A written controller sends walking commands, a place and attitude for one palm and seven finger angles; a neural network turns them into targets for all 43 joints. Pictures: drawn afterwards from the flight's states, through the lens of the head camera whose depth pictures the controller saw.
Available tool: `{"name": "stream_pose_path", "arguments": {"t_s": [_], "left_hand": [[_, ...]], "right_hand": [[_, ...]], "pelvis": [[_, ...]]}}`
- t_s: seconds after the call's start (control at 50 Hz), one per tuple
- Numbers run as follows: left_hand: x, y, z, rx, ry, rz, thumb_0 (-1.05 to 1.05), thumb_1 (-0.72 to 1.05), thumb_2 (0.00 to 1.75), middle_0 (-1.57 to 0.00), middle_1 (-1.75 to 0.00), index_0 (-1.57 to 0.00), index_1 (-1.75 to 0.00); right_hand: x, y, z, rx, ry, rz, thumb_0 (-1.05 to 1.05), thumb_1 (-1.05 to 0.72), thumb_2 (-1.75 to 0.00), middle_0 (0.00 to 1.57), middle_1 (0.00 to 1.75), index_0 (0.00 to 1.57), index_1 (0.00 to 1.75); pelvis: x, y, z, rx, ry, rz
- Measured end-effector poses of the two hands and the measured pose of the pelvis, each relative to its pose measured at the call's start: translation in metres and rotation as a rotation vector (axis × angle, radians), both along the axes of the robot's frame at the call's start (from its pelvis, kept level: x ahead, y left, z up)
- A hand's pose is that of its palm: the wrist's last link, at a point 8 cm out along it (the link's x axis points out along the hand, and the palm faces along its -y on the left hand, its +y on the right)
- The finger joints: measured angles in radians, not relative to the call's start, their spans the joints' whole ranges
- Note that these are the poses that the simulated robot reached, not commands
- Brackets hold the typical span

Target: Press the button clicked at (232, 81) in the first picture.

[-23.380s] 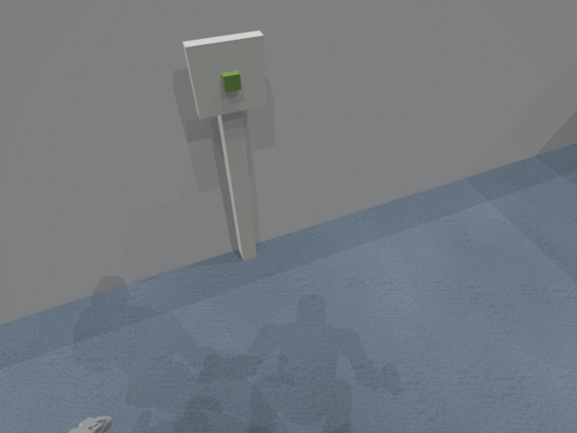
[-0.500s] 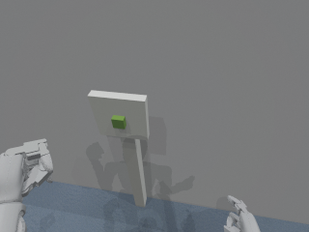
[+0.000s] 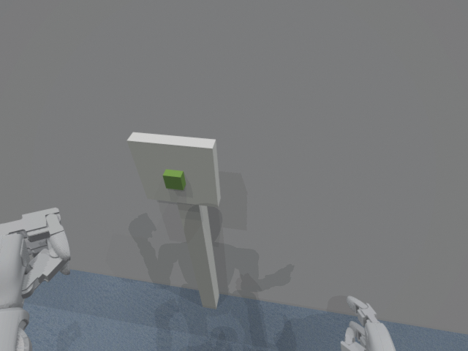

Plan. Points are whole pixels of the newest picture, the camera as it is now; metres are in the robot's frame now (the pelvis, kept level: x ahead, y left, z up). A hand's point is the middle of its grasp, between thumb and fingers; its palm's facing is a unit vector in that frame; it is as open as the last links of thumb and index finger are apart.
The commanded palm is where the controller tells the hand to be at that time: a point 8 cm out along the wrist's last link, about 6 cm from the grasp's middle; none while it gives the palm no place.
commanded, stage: step back with the hand held close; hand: left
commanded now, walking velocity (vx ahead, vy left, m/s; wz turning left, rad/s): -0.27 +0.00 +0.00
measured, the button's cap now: (175, 178) +0.44 +0.19 +0.04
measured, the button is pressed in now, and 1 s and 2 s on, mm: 0 0 0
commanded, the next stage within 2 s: stop stepping back and stand still in 1.36 s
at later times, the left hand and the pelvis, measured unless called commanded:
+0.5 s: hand (43, 278) +0.15 +0.26 +0.15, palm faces +0.33 -0.81 -0.49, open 3.1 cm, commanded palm +0.09 +0.30 +0.17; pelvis -0.05 +0.02 -0.01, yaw -2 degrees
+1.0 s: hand out of the picture +0.08 +0.26 +0.16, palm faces +0.41 -0.79 -0.45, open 3.1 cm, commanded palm +0.01 +0.30 +0.17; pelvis -0.11 +0.02 -0.03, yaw +1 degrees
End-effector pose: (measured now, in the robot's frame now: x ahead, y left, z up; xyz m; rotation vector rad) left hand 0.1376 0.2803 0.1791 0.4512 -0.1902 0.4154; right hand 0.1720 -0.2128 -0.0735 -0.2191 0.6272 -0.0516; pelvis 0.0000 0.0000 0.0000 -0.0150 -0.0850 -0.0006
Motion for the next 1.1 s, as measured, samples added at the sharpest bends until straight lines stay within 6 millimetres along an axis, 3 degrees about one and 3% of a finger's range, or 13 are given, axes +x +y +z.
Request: {"name": "stream_pose_path", "arguments": {"t_s": [0.2, 0.32, 0.66, 0.82, 0.96, 1.1], "left_hand": [[0.014, 0.003, -0.008, 0.058, 0.072, -0.073, 0.01, 0.89, 0.9, -1.3, -1.5, -1.3, -1.5], [0.008, 0.009, -0.006, 0.105, 0.078, -0.112, 0.01, 0.88, 0.89, -1.3, -1.5, -1.3, -1.5], [-0.056, 0.023, -0.009, 0.121, -0.065, -0.073, 0.01, 0.88, 0.9, -1.3, -1.5, -1.3, -1.5], [-0.072, 0.026, -0.007, 0.13, -0.128, -0.082, 0.01, 0.88, 0.9, -1.3, -1.5, -1.31, -1.5], [-0.09, 0.025, -0.003, 0.18, -0.144, -0.081, 0.01, 0.88, 0.9, -1.3, -1.5, -1.31, -1.5], [-0.113, 0.022, -0.006, 0.14, -0.145, -0.146, 0.01, 0.88, 0.9, -1.3, -1.5, -1.31, -1.5]], "right_hand": [[-0.023, -0.021, -0.002, -0.032, 0.09, -0.115, 0.01, -0.91, -0.89, 0.2, 0.3, 0.2, 0.3], [-0.041, -0.023, -0.002, -0.047, 0.114, -0.17, 0.01, -0.91, -0.89, 0.2, 0.3, 0.2, 0.3], [-0.088, 0.003, -0.006, -0.054, 0.051, -0.111, 0.01, -0.9, -0.89, 0.2, 0.3, 0.2, 0.3], [-0.118, 0.004, -0.012, -0.077, 0.072, -0.111, 0.01, -0.9, -0.89, 0.2, 0.3, 0.2, 0.31], [-0.13, 0.001, -0.02, -0.065, 0.08, -0.097, 0.01, -0.9, -0.89, 0.2, 0.3, 0.2, 0.31], [-0.148, 0.001, -0.013, -0.096, 0.114, -0.095, 0.01, -0.9, -0.89, 0.2, 0.3, 0.2, 0.3]], "pelvis": [[-0.009, 0.01, 0.0, 0.002, 0.086, -0.021], [-0.021, 0.017, -0.003, 0.011, 0.095, -0.029], [-0.074, 0.026, -0.02, 0.006, 0.077, -0.021], [-0.092, 0.029, -0.024, -0.006, 0.073, 0.0], [-0.107, 0.023, -0.028, -0.01, 0.079, 0.007], [-0.131, 0.03, -0.025, -0.01, 0.089, 0.03]]}}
